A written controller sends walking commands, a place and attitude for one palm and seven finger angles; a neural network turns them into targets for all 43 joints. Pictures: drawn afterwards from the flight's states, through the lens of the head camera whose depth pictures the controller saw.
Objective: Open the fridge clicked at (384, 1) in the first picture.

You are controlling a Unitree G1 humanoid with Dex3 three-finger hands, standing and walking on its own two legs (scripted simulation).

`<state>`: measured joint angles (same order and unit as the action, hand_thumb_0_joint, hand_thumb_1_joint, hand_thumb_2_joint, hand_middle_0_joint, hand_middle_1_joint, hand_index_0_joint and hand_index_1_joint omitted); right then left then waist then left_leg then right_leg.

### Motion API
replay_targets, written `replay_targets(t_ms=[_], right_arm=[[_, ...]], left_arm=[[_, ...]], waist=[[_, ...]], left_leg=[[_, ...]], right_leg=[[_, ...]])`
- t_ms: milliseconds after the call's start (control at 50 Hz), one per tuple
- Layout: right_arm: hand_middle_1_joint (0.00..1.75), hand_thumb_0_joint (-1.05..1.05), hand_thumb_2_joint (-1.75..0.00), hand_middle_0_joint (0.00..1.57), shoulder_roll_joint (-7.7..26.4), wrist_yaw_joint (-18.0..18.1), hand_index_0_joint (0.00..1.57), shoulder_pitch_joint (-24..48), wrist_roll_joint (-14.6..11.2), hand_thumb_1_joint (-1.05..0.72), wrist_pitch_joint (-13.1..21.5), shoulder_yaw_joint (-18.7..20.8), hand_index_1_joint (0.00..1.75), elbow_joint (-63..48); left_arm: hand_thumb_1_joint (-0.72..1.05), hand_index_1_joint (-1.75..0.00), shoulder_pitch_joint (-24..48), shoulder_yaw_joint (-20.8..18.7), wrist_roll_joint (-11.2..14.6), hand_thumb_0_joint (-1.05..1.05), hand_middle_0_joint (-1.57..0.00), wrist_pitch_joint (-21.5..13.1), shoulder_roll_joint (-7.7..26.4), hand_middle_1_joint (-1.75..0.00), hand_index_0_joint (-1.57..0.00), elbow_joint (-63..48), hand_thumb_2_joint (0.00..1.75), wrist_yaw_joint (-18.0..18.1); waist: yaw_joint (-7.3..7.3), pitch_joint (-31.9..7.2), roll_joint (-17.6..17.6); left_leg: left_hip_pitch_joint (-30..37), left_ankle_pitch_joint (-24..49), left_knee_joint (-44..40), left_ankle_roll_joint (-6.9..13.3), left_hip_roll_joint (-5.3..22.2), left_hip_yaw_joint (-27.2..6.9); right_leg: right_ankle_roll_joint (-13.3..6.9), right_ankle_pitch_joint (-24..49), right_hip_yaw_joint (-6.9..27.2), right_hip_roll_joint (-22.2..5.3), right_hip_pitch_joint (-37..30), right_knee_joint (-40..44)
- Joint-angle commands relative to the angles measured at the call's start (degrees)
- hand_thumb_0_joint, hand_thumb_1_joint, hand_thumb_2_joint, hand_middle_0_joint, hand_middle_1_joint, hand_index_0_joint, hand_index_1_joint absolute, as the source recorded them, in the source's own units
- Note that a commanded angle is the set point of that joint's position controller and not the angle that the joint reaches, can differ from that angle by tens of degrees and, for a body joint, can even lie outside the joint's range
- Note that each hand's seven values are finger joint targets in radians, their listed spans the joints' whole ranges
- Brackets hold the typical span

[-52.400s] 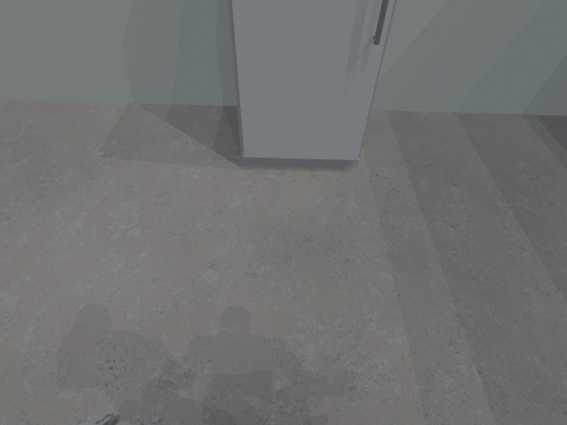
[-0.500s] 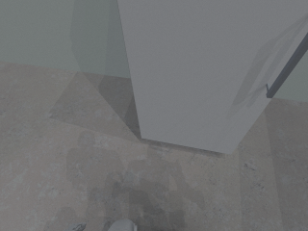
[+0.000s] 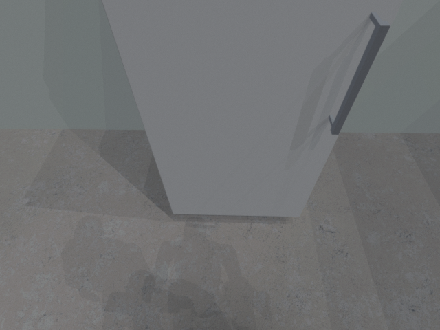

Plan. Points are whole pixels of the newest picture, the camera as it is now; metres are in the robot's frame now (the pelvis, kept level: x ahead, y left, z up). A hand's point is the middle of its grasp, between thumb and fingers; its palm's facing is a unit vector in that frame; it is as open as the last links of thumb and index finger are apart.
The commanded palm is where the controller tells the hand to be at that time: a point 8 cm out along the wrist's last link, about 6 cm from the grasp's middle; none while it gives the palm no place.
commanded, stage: take the last steps up to it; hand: right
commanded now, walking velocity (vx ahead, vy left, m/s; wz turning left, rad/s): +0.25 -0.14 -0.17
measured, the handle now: (352, 82) +0.64 -0.29 +0.09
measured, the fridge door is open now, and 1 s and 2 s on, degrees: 0 0 0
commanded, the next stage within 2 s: come to a stop and stand still in 0.52 s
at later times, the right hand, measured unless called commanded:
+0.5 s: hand (326, 306) +0.20 -0.21 -0.16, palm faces +0.07 +0.98 -0.21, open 7.4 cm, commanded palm none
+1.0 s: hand (366, 324) +0.17 -0.29 -0.18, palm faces +0.12 +0.97 -0.20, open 7.4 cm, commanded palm none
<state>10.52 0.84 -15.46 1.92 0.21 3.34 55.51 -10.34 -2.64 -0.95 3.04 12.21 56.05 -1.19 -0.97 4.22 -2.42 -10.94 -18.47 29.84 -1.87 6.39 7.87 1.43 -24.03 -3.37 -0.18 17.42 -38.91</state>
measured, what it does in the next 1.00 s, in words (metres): walks ahead: right foot, then left foot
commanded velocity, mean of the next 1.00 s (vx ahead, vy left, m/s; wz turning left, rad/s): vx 0.04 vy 0.00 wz -0.05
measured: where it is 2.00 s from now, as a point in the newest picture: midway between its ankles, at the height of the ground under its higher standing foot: outside the picture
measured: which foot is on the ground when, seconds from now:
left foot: down 0.00-0.04, up 0.06-0.42, down 0.44-0.80, up 0.82-1.00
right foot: up 0.00-0.02, down 0.04-0.44, up 0.46-0.76, down 0.78-1.00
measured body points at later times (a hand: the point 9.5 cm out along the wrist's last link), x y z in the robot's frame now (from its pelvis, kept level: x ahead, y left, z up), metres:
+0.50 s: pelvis +0.11 -0.03 -0.01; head +0.13 -0.01 +0.44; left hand +0.07 +0.20 -0.17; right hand +0.20 -0.26 -0.14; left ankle +0.14 +0.08 -0.74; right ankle +0.01 -0.11 -0.69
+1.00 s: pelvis +0.17 -0.09 +0.00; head +0.20 -0.12 +0.45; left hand +0.29 +0.12 -0.13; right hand +0.17 -0.34 -0.16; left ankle +0.13 +0.04 -0.68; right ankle +0.22 -0.21 -0.74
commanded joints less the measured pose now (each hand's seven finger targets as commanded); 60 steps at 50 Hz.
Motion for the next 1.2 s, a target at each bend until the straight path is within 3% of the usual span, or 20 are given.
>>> replay_targets(t_ms=[0,20,40,160,300,360,380,400,420,440,500,560,700,720,760,840,960,1100,1140,1180], right_arm=[[0.3,0.0,-0.9,0.2,7.94,-0.58,0.2,0.35,-0.96,-0.9,-0.19,2.78,0.3,-4.74],[0.3,0.0,-0.9,0.2,5.56,-0.65,0.2,5.19,-0.63,-0.9,-0.37,1.55,0.3,-7.72],[0.3,0.0,-0.9,0.2,5.82,-0.41,0.2,9.16,-0.12,-0.9,-0.43,1.24,0.3,-8.05],[0.3,0.0,-0.9,0.2,4.6,-1.84,0.2,5.23,-0.67,-0.9,-0.09,0.65,0.3,-3.74],[0.3,0.0,-0.9,0.2,3.2,-1.54,0.2,8.35,-0.57,-0.9,0.22,0.04,0.3,-4.95],[0.3,0.0,-0.9,0.2,3.69,-1.27,0.2,1.83,-0.43,-0.9,0.82,0.66,0.3,-2.89],[0.3,0.0,-0.9,0.2,6.65,-0.95,0.2,-4.13,-0.23,-0.9,1.54,1.36,0.3,-1.46],[0.3,0.0,-0.9,0.2,11.29,-0.34,0.2,-10.17,0.12,-0.9,2.27,2.52,0.3,-0.05],[0.3,0.0,-0.9,0.2,14.26,-0.19,0.2,-12.8,-0.42,-0.9,1.95,2.97,0.3,0.25],[0.3,0.0,-0.9,0.2,12.93,0.26,0.2,-8.95,-0.82,-0.9,2.11,3.0,0.3,-0.33],[0.3,0.0,-0.9,0.2,6.44,0.82,0.2,0.4,-0.55,-0.9,2.22,1.55,0.3,-2.51],[0.3,0.0,-0.9,0.2,4.97,0.56,0.2,-0.4,-0.33,-0.9,3.21,1.51,0.3,-1.42],[0.3,0.0,-0.9,0.2,8.24,0.93,0.2,-0.29,-0.52,-0.9,1.52,1.37,0.3,0.49],[0.3,0.0,-0.9,0.2,7.43,1.13,0.2,-1.3,-0.81,-0.9,1.04,0.97,0.3,0.76],[0.3,0.0,-0.9,0.2,3.11,1.78,0.2,-6.7,-1.35,-0.9,-0.33,-0.36,0.3,1.4],[0.3,0.0,-0.9,0.2,5.53,1.43,0.2,-3.52,-1.25,-0.9,-2.37,-0.02,0.3,1.63],[0.3,0.0,-0.9,0.2,5.48,-0.19,0.2,-1.37,-0.82,-0.9,-3.6,1.41,0.3,-1.67],[0.3,0.0,-0.9,0.2,4.67,-0.59,0.2,-7.53,-0.48,-0.9,-2.52,1.14,0.3,-0.68],[0.3,0.0,-0.9,0.2,10.8,0.04,0.2,-4.72,0.44,-0.9,-1.71,1.73,0.3,-1.97],[0.3,0.0,-0.9,0.2,11.82,0.4,0.2,3.16,0.36,-0.9,-1.34,1.24,0.3,-4.05]], left_arm=[[0.9,-0.3,-10.11,-2.4,-0.76,0.0,-0.2,-3.15,10.6,-0.3,-0.2,-1.66,0.9,0.78],[0.9,-0.3,-15.68,-3.03,-1.08,0.0,-0.2,-2.72,13.98,-0.3,-0.2,-0.75,0.9,1.47],[0.9,-0.3,-15.94,-2.55,-0.97,0.0,-0.2,-2.92,12.58,-0.3,-0.2,0.07,0.9,2.06],[0.9,-0.3,-9.59,-0.42,-0.37,0.0,-0.2,-5.18,7.38,-0.3,-0.2,-0.66,0.9,2.93],[0.9,-0.3,-12.1,-0.46,-0.6,0.0,-0.2,-4.83,6.5,-0.3,-0.2,2.22,0.9,2.58],[0.9,-0.3,-11.0,-0.41,-0.12,0.0,-0.2,-4.72,5.78,-0.3,-0.2,2.68,0.9,2.65],[0.9,-0.3,-10.96,-0.44,0.49,0.0,-0.2,-5.06,4.74,-0.3,-0.2,2.69,0.9,2.25],[0.9,-0.3,-12.68,-0.28,0.95,0.0,-0.2,-5.49,2.0,-0.3,-0.2,1.65,0.9,1.87],[0.9,-0.3,-11.96,-0.79,0.43,0.0,-0.2,-4.97,3.28,-0.3,-0.2,0.01,0.9,1.93],[0.9,-0.3,-10.64,-1.31,0.08,0.0,-0.2,-4.27,4.25,-0.3,-0.2,0.56,0.9,1.9],[0.9,-0.3,-8.99,-1.05,-0.43,0.0,-0.2,-3.23,1.42,-0.3,-0.2,1.43,0.9,0.89],[0.9,-0.3,-10.12,-0.79,-0.49,0.0,-0.2,-2.62,-0.84,-0.3,-0.2,1.26,0.9,0.52],[0.9,-0.3,-7.55,0.34,0.09,0.0,-0.2,-3.72,-0.39,-0.3,-0.2,0.47,0.9,0.91],[0.9,-0.3,-8.77,0.03,0.09,0.0,-0.2,-4.15,1.66,-0.3,-0.2,1.18,0.9,1.01],[0.9,-0.3,-9.78,-1.04,-0.25,0.0,-0.2,-4.29,8.76,-0.3,-0.2,1.29,0.9,2.01],[0.9,-0.3,-6.28,-1.34,-0.36,0.0,-0.2,-3.12,9.13,-0.3,-0.2,0.7,0.9,4.41],[0.9,-0.3,-1.53,-2.38,-0.54,0.0,-0.2,-2.18,9.97,-0.3,-0.2,-1.51,0.9,4.72],[0.9,-0.3,1.21,-2.96,-0.47,0.0,-0.2,-1.37,9.23,-0.3,-0.2,-2.63,0.9,3.06],[0.9,-0.3,0.33,-2.04,0.3,0.0,-0.2,-0.74,2.94,-0.3,-0.2,-3.86,0.9,2.19],[0.9,-0.3,2.18,-1.72,0.03,0.0,-0.2,0.08,2.31,-0.3,-0.2,-4.63,0.9,1.52]], waist=[[4.64,-5.51,15.3],[7.27,-3.65,21.25],[7.44,-2.6,17.38],[1.71,-2.05,8.05],[1.81,1.08,8.02],[-1.61,-0.66,4.7],[-4.21,-3.28,-0.36],[-5.57,-6.87,-11.87],[-5.27,-6.5,-13.18],[-3.78,-3.75,-11.77],[0.69,0.77,-3.72],[1.75,-1.06,-6.15],[1.71,-4.91,-6.83],[2.05,-6.3,-1.91],[1.36,-9.63,12.78],[2.81,-7.08,16.79],[2.25,-9.0,11.46],[-0.68,-7.22,8.62],[0.41,-1.75,-9.66],[1.18,-0.07,-8.78]], left_leg=[[-19.21,-9.99,12.42,1.23,0.77,0.0],[-26.73,-20.1,25.63,0.14,-4.02,0.64],[-28.87,-17.78,33.04,1.32,-2.13,-4.72],[-22.28,-3.17,28.32,0.41,-1.34,-4.59],[-13.09,-0.66,12.01,0.89,-3.89,-2.52],[1.16,6.55,0.95,1.5,-5.32,-1.63],[10.96,8.09,-4.24,2.47,-2.03,-6.43],[21.73,6.65,-10.39,7.93,12.4,-24.87],[18.92,6.33,-17.47,13.92,22.49,-37.89],[12.83,0.56,-19.36,14.68,21.97,-38.42],[-0.94,2.07,-19.11,11.24,14.51,-19.55],[-1.85,14.58,-17.88,9.76,11.31,-10.65],[0.58,28.09,-4.69,6.14,5.9,-4.58],[-2.35,21.86,-0.93,4.2,4.21,-3.88],[-4.35,-8.75,5.22,0.18,-2.38,-2.18],[-9.96,-16.13,24.8,-0.05,-3.15,-8.49],[-13.7,-10.58,28.15,-0.41,-4.59,-9.24],[5.18,2.83,-3.05,1.44,-5.99,-4.15],[-1.15,-11.8,-18.51,7.81,8.6,-23.49],[-15.98,-19.34,-23.13,11.56,11.83,-26.31]], right_leg=[[-7.21,5.82,15.88,-12.14,-21.45,20.13],[-14.09,5.07,28.25,-21.57,-19.77,26.07],[-15.82,1.91,29.82,-21.4,-16.46,27.1],[-13.59,25.71,13.1,-12.75,-14.41,24.89],[-13.92,24.3,12.27,-12.43,-9.99,24.02],[-10.92,21.94,8.81,-9.2,-4.6,16.29],[-8.59,18.83,6.38,-5.73,0.24,7.77],[-4.89,4.67,1.0,1.33,11.53,-6.5],[-3.33,-11.92,1.73,3.72,16.22,-20.84],[-2.82,-8.2,6.19,0.66,18.49,-27.8],[-1.37,3.49,6.09,-4.32,15.58,-27.29],[0.16,6.72,2.53,-4.53,12.55,-19.87],[1.13,17.25,-1.59,-0.9,-2.2,9.28],[0.76,27.66,0.24,-2.93,-8.67,13.46],[-6.62,47.46,12.87,-17.87,-11.56,15.05],[-12.38,59.66,15.17,-21.81,-10.2,17.06],[-12.35,37.6,12.28,-21.21,-9.12,18.91],[-6.24,5.41,9.12,-13.5,4.68,18.15],[-0.09,-3.93,0.09,-2.0,11.1,4.17],[-0.95,-4.67,2.83,-0.99,4.64,-9.8]])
